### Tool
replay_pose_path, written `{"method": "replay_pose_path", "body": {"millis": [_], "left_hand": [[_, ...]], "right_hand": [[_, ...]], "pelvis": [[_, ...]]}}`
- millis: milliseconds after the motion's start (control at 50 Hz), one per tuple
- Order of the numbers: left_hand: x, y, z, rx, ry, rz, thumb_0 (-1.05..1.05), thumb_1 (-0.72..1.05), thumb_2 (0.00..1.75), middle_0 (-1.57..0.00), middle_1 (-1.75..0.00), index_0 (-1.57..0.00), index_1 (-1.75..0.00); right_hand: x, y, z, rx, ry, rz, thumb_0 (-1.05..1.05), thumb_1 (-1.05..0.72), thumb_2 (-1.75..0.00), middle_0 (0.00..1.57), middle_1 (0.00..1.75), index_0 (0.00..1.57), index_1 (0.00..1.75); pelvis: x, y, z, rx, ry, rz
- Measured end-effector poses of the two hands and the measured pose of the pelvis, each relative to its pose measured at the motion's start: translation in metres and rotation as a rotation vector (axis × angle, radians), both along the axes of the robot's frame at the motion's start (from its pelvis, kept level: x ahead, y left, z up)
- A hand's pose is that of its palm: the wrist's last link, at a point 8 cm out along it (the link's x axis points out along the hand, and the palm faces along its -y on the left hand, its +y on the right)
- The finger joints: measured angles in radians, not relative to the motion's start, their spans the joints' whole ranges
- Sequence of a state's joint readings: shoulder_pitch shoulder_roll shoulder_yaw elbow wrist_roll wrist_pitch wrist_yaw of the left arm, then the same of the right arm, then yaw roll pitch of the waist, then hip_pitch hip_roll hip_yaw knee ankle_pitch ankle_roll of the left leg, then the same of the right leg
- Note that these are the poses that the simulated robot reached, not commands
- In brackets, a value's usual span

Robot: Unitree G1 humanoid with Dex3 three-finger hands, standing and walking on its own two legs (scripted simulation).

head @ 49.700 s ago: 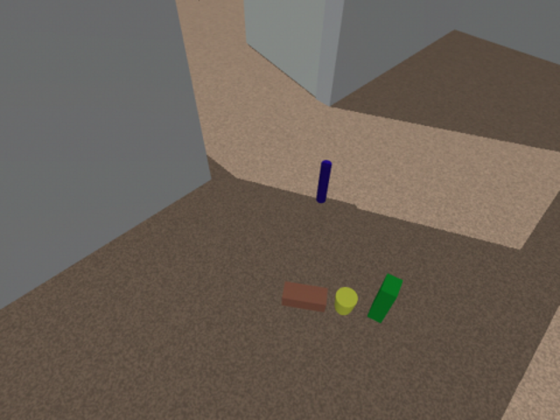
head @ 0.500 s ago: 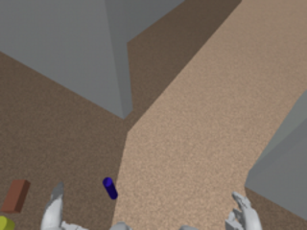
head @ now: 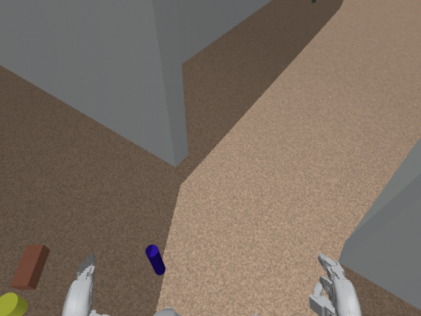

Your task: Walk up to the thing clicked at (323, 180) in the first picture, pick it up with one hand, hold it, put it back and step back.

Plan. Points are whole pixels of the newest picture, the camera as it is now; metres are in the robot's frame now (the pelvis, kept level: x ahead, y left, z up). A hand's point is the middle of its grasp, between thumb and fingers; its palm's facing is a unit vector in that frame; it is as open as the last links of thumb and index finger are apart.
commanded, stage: home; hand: left
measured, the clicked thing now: (156, 261) +0.42 +0.21 -0.60
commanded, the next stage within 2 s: stand in 1.28 s
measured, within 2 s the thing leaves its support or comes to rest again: neither
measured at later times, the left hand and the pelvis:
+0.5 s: hand (117, 302) +0.17 +0.18 -0.06, palm faces +0.11 -0.95 -0.28, open 17.6 cm; pelvis +0.00 +0.00 +0.00, yaw +0 degrees
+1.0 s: hand (117, 305) +0.17 +0.18 -0.06, palm faces +0.12 -0.95 -0.28, open 17.5 cm; pelvis +0.00 +0.00 +0.00, yaw +0 degrees
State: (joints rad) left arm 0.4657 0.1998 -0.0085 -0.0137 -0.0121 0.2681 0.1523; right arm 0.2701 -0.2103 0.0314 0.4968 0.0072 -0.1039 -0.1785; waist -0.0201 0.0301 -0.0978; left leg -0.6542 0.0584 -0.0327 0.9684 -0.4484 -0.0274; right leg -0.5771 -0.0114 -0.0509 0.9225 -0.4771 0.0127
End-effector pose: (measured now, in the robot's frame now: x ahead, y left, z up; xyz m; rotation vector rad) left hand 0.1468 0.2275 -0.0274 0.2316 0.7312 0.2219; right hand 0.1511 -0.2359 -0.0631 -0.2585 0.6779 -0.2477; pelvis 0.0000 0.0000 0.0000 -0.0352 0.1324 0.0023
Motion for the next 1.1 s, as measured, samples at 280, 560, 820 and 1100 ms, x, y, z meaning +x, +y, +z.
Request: {"method": "replay_pose_path", "body": {"millis": [280,560,820,1100], "left_hand": [[-0.0008,-0.0022,-0.0007,0.004,0.012,-0.007,-0.02,-0.56,0.04,-0.06,-0.05,-0.06,-0.05],[0.0014,-0.0056,-0.0003,-0.002,0.009,-0.003,-0.01,-0.57,0.04,-0.06,-0.05,-0.06,-0.05],[-0.0006,-0.0066,0.0001,-0.005,0.008,-0.001,-0.01,-0.56,0.05,-0.06,-0.05,-0.06,-0.05],[-0.003,-0.0044,0.0007,-0.003,-0.001,-0.002,-0.01,-0.56,0.05,-0.06,-0.05,-0.06,-0.05]], "right_hand": [[-0.0081,-0.0028,-0.0044,0.011,0.02,-0.013,0.01,-0.9,-0.9,0.21,0.3,0.2,0.3],[-0.002,-0.0067,-0.0013,0.003,0.001,-0.011,0.01,-0.9,-0.9,0.21,0.3,0.2,0.3],[-0.0029,-0.0066,-0.0012,0.005,0.003,-0.004,0.01,-0.9,-0.9,0.21,0.3,0.2,0.3],[-0.0066,-0.0042,-0.001,0.003,0.004,-0.004,0.01,-0.9,-0.9,0.21,0.3,0.2,0.3]], "pelvis": [[-0.0001,-0.0021,0.0013,0.004,-0.001,-0.004],[0.0018,-0.0049,0.0022,0.007,-0.005,-0.004],[-0.0003,-0.0056,0.0028,0.008,-0.011,-0.003],[-0.0027,-0.0039,0.0029,0.008,-0.014,-0.004]]}}
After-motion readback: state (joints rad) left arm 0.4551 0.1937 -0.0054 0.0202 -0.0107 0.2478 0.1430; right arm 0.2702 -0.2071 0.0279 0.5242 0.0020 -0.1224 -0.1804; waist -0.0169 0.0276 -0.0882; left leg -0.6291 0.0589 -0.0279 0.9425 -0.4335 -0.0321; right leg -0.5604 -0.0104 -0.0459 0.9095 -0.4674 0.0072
